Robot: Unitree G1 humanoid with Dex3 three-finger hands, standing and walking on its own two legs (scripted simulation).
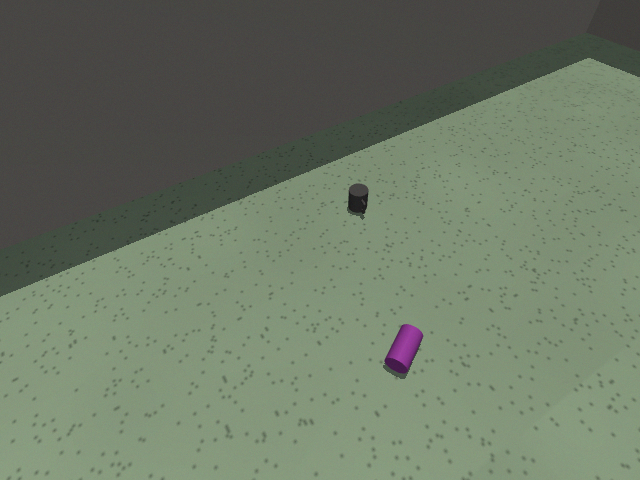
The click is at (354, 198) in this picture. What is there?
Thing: mug
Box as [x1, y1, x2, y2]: [348, 184, 368, 213]
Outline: 353,184 349,188 348,207 352,211 361,211 364,213 367,201 367,187 363,184
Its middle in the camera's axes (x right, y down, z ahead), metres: +0.19 -0.18 +1.76
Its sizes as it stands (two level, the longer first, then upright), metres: 0.120 0.086 0.100
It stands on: the floor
